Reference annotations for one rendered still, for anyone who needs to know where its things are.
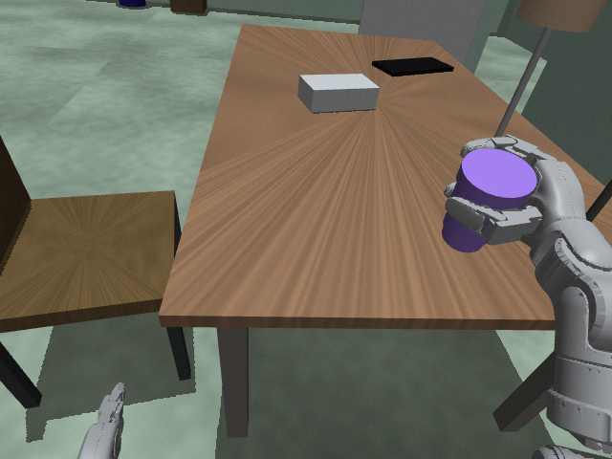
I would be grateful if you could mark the left robot hand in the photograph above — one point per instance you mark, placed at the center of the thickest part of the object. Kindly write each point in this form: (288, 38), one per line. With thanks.
(103, 439)

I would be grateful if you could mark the right robot arm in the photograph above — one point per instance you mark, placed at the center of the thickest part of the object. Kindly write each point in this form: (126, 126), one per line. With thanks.
(573, 265)

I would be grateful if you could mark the table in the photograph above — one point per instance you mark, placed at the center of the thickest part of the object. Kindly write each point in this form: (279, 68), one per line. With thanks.
(334, 219)

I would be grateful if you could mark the right robot hand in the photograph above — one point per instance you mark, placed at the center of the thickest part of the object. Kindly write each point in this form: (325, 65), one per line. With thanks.
(558, 195)

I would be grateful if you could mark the chair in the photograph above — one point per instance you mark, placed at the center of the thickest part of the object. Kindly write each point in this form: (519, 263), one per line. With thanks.
(72, 259)

